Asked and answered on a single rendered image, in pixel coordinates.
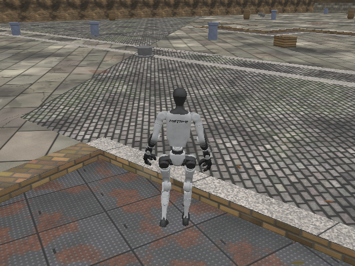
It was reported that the left robot forearm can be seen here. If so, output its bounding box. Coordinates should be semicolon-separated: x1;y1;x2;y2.
145;133;156;155

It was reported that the robot right upper arm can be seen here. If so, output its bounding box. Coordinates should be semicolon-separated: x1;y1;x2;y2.
191;112;205;144

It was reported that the robot right hand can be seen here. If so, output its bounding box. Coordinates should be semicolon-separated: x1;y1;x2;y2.
199;158;212;172

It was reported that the robot left upper arm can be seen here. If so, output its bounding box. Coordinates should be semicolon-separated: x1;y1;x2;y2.
151;111;168;142

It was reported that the robot left hand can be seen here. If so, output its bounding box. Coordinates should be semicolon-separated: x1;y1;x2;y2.
143;154;156;166

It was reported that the robot torso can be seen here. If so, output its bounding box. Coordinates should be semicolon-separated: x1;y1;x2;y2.
166;109;192;166

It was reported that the robot head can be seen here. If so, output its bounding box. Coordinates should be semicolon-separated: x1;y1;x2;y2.
170;88;189;115

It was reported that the right robot forearm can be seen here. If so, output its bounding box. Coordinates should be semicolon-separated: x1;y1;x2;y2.
200;135;211;160

